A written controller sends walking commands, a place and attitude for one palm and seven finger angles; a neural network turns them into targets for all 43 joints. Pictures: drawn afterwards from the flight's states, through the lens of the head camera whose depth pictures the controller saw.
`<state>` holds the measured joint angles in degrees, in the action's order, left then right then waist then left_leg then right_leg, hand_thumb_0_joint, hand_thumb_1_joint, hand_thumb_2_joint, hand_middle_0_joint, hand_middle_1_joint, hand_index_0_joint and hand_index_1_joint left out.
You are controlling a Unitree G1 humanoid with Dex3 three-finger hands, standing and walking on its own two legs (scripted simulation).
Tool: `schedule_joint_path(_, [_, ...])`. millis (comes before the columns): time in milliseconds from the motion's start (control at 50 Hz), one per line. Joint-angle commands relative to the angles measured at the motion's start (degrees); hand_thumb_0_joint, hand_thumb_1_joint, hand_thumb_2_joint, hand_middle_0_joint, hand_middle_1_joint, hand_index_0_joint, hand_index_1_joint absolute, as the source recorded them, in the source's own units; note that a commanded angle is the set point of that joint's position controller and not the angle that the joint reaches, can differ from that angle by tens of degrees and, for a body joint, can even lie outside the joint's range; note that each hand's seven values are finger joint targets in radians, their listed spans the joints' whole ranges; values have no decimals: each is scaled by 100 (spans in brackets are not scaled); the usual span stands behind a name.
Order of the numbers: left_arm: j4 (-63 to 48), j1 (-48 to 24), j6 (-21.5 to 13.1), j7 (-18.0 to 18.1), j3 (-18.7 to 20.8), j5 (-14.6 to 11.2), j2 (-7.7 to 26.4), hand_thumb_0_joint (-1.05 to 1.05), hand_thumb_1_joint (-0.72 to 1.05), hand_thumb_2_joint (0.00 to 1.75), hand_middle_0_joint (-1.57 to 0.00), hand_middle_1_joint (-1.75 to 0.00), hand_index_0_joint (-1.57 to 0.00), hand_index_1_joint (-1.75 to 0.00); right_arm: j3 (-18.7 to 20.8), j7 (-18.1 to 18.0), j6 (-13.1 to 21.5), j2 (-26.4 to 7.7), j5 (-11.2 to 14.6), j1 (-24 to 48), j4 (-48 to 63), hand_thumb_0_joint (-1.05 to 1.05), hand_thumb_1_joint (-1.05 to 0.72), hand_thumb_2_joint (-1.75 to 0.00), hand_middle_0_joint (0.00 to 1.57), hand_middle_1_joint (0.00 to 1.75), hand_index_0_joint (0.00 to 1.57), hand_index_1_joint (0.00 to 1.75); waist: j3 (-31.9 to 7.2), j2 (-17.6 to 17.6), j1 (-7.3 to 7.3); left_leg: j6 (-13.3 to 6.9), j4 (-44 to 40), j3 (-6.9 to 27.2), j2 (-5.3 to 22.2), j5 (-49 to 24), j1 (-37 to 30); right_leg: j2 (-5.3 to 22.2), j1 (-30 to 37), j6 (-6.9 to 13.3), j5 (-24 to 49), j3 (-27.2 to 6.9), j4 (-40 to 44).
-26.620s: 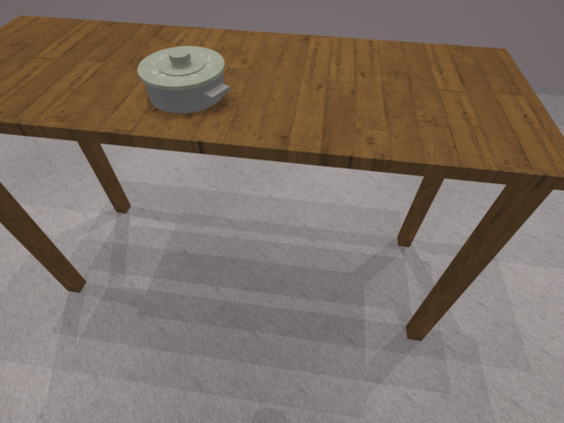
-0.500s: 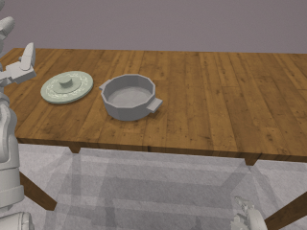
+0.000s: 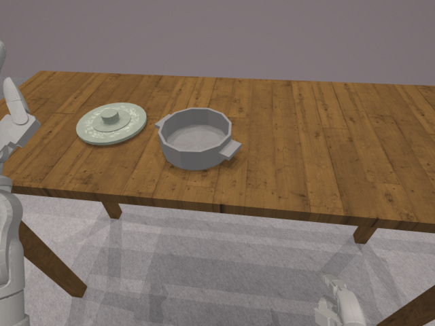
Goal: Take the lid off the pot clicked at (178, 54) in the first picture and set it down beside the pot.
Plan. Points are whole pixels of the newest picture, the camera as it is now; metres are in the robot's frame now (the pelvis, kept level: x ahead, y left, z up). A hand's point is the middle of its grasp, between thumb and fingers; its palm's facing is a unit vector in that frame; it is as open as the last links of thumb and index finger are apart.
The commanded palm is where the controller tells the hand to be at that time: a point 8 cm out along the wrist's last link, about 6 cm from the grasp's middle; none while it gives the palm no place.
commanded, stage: draw the hand back to the body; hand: left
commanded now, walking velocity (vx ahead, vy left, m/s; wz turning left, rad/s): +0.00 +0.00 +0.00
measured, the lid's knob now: (109, 115) +0.56 +0.35 +0.10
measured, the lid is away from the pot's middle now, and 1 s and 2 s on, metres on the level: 0.25 0.25 0.25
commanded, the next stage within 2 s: step back with the hand held close in 0.58 s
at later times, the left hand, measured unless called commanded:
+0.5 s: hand out of the picture +0.17 +0.26 +0.29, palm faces +0.50 -0.82 -0.28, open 7.4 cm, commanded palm +0.12 +0.30 +0.28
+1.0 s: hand (0, 184) +0.18 +0.25 +0.27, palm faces +0.43 -0.79 -0.43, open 7.4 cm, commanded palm +0.10 +0.32 +0.28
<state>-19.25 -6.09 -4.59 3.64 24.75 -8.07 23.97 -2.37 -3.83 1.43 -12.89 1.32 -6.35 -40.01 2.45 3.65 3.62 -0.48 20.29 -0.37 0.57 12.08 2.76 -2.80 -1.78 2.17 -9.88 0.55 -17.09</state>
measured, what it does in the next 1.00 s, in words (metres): stands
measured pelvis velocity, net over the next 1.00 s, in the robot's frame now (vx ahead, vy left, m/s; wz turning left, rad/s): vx -0.03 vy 0.04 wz -0.01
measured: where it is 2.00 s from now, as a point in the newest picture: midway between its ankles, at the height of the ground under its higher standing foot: outside the picture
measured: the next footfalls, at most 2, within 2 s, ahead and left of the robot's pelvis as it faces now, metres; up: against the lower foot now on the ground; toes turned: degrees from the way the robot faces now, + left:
right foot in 1.66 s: -0.11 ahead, -0.11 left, +0.00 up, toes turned +1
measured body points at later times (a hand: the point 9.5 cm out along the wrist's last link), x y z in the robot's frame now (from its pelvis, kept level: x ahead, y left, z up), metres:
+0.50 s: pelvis -0.01 +0.02 +0.00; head -0.04 +0.01 +0.45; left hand +0.14 +0.30 +0.30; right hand +0.21 -0.18 -0.07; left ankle +0.00 +0.11 -0.75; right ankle +0.00 -0.10 -0.75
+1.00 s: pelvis -0.03 +0.04 -0.01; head -0.02 +0.05 +0.44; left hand +0.15 +0.30 +0.29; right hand +0.16 -0.21 -0.07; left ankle +0.00 +0.11 -0.75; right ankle +0.00 -0.10 -0.75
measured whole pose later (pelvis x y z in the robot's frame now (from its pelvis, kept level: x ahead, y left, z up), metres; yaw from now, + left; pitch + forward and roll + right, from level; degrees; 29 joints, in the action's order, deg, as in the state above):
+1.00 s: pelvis -0.03 +0.04 -0.01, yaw -1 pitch +0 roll -2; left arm -44.3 19.0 -10.0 5.3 30.3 -4.6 28.9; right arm -0.1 -2.4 -2.1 -13.5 2.1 -8.1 -31.6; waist 0.9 -0.1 -0.5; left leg -3.6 27.6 -1.9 -1.4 12.5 14.9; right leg -0.7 -13.4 -1.1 -9.2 -0.7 -22.9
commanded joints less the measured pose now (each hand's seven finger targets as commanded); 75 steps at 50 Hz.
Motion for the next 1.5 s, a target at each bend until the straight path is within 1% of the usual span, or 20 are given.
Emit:
schedule_joint_path(0, [-1266,-1096,-363,71,521,-20,1307,0,90,90,-20,-30,-20,-30,196,-26,356,-599,-45,1011,1000,0,-90,-90,20,30,20,30,-932,-80,-6,-233,-172,-76,38,-1020,-266,234,42,-7,907,-61,247])
schedule_joint_path(40, [-1614,-895,-412,78,616,-18,1355,0,90,90,-20,-30,-20,-30,204,-16,386,-598,-65,1009,1023,0,-90,-90,20,30,20,30,-1053,129,34,-209,-171,-47,38,-1069,-282,235,127,15,942,-56,191])
schedule_joint_path(400, [-2716,970,-438,56,703,-33,1057,0,90,90,-20,-30,-20,-30,212,56,470,-510,-121,985,1083,0,-90,-90,20,30,20,30,-545,56,65,-130,-203,107,121,-750,-12,228,-66,51,504,-26,235])
schedule_joint_path(600, [-2634,831,-406,124,588,18,986,0,90,90,-20,-30,-20,-30,169,21,528,-486,-131,995,1010,0,-90,-90,20,30,20,30,-368,95,48,-124,-302,223,135,-316,56,231,-207,65,70,-11,300])
schedule_joint_path(620, [-2684,766,-400,127,611,22,1025,0,90,90,-20,-30,-20,-30,175,19,521,-508,-131,1010,1028,0,-90,-90,20,30,20,30,-358,-56,50,-129,-312,238,134,-316,86,223,-182,65,69,-5,302])
schedule_joint_path(660, [-2962,752,-451,124,668,21,1079,0,90,90,-20,-30,-20,-30,167,28,539,-481,-128,1040,1055,0,-90,-90,20,30,20,30,-561,197,62,-130,-266,232,110,-375,-16,212,-70,82,139,-48,267])
schedule_joint_path(680, [-3593,-424,-809,283,1456,233,2175,0,90,90,-20,-30,-20,-30,165,29,446,-777,-32,947,1398,0,-90,-90,20,30,20,30,-259,116,-200,-261,-57,505,211,165,567,522,-690,50,304,-796,407])
schedule_joint_path(700, [-2770,300,-870,321,1177,231,1626,0,90,90,-20,-30,-20,-30,203,-4,383,-647,-77,795,1250,0,-90,-90,20,30,20,30,-322,-467,-203,-286,131,573,184,107,581,687,-737,73,304,-856,442])
schedule_joint_path(740, [-2607,896,-824,293,844,332,1239,0,90,90,-20,-30,-20,-30,280,89,253,-672,-39,605,1320,0,-90,-90,20,30,20,30,-613,-543,-281,-291,452,509,234,-441,410,902,-844,118,844,-975,352])
schedule_joint_path(820, [-2867,1412,-805,288,879,359,1309,0,90,90,-20,-30,-20,-30,379,117,25,-754,37,467,1509,0,-90,-90,20,30,20,30,-1097,-3,-320,-296,376,588,505,-1520,541,828,-560,16,1733,-646,-250])
schedule_joint_path(880, [-3185,1998,-824,315,1157,329,1475,0,90,90,-20,-30,-20,-30,412,118,-89,-751,57,425,1681,0,-90,-90,20,30,20,30,-1309,88,-275,-317,336,756,675,-2242,684,637,-527,-79,1721,-442,-614])
schedule_joint_path(960, [-3893,2394,-922,362,1513,309,1740,0,90,90,-20,-30,-20,-30,466,140,-96,-756,58,364,1826,0,-90,-90,20,30,20,30,-1547,183,-263,-306,329,872,756,-2238,1012,523,-462,-115,1381,-377,-920])
schedule_joint_path(1100, [-3767,2314,-1018,502,1655,302,1655,0,90,90,-20,-30,-20,-30,552,97,131,-792,89,68,1771,0,-90,-90,20,30,20,30,-1169,471,-398,-345,100,997,898,-74,2059,441,-565,-114,347,-336,-1330])
schedule_joint_path(1180, [-3290,1902,-1032,575,1594,322,1586,0,90,90,-20,-30,-20,-30,555,31,266,-784,94,-71,1668,0,-90,-90,20,30,20,30,-846,111,-474,-362,176,1004,778,1416,2593,527,-768,-47,-107,-483,-1190])
schedule_joint_path(1240, [-2988,1585,-1036,610,1449,370,1565,0,90,90,-20,-30,-20,-30,552,15,309,-767,103,-149,1611,0,-90,-90,20,30,20,30,-530,-380,-520,-297,793,878,492,1974,2384,856,-1630,87,-1087,-909,-377])
schedule_joint_path(1320, [-3126,1495,-1076,681,1177,429,1482,0,90,90,-20,-30,-20,-30,493,6,319,-711,64,-178,1458,0,-90,-90,20,30,20,30,-585,-526,-573,-226,1707,721,309,1522,1445,1341,-2748,275,-1582,-1088,97])
schedule_joint_path(1380, [-3421,1720,-1146,721,1278,413,1520,0,90,90,-20,-30,-20,-30,462,-37,339,-742,47,-127,1582,0,-90,-90,20,30,20,30,-731,0,-546,-339,766,1162,634,1783,1842,896,-2312,121,-1317,-586,-621])
schedule_joint_path(1440, [-3706,1541,-1213,731,1439,452,1442,0,90,90,-20,-30,-20,-30,471,-68,454,-798,-8,-64,1717,0,-90,-90,20,30,20,30,-750,1233,-510,-654,-1172,2133,1533,3375,3585,-99,-924,-215,-1161,-91,-2950])
schedule_joint_path(1460, [-3878,1438,-1241,728,1436,428,1509,0,90,90,-20,-30,-20,-30,496,-64,497,-690,-23,-125,1702,0,-90,-90,20,30,20,30,-873,1255,-542,-693,-1280,2223,1653,2901,3343,-146,-1148,-253,-1374,-240,-3526])
schedule_joint_path(1480, [-3645,1588,-1209,737,1541,395,1538,0,90,90,-20,-30,-20,-30,558,-37,530,-649,-64,-185,1598,0,-90,-90,20,30,20,30,-941,876,-539,-753,-1095,2131,1686,2394,3123,-137,-1324,-226,-1568,-366,-3751])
